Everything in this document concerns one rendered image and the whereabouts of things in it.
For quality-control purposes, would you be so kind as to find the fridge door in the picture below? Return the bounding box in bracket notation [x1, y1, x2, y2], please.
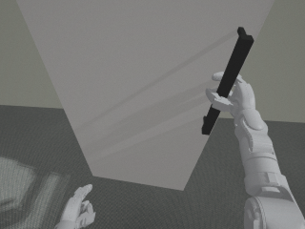
[16, 0, 275, 191]

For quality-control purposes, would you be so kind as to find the robot right forearm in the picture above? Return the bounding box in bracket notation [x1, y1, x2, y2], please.
[234, 109, 305, 225]

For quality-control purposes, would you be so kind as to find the robot left hand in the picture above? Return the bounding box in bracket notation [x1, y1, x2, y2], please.
[59, 184, 95, 229]

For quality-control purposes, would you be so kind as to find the right robot upper arm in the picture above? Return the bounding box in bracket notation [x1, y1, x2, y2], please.
[244, 196, 305, 229]

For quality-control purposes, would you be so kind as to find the robot right hand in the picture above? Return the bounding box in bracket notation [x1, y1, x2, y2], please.
[205, 71, 255, 119]

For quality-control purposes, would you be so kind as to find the handle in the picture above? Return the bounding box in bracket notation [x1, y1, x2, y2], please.
[201, 27, 254, 135]

